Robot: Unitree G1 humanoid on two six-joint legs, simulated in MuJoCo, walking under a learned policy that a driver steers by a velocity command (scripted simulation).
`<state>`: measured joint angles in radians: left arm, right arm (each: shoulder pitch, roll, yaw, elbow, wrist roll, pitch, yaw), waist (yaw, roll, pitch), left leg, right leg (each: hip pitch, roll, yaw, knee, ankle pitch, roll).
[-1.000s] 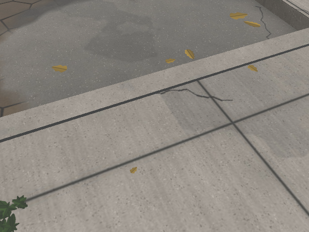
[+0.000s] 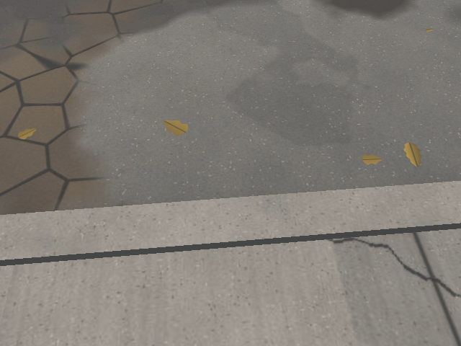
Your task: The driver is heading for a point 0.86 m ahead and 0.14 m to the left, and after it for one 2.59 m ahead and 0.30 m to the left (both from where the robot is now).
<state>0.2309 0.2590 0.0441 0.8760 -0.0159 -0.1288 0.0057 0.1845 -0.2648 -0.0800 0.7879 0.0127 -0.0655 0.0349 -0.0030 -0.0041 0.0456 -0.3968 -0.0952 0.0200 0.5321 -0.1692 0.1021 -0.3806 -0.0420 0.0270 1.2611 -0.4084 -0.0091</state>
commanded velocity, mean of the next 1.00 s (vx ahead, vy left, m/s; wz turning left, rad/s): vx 0.21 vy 0.00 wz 0.45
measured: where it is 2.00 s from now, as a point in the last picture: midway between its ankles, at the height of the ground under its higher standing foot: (156, 246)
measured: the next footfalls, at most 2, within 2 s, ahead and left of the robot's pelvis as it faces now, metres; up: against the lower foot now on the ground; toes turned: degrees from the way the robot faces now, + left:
right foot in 0.32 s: +0.31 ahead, -0.09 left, +0.00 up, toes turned +18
left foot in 0.72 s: +0.11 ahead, +0.09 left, +0.00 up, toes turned +27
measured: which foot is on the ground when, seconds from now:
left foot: down 0.00-0.34, up 0.36-0.70, down 0.72-1.00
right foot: up 0.00-0.30, down 0.32-0.72, up 0.74-1.00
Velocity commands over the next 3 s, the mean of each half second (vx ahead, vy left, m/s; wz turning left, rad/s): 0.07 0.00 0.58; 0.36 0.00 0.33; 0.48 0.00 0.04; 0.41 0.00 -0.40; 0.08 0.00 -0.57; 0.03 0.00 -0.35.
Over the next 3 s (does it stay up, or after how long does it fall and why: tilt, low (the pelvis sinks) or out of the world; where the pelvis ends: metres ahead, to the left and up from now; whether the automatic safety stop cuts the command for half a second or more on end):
stays up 0.79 0.29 -0.01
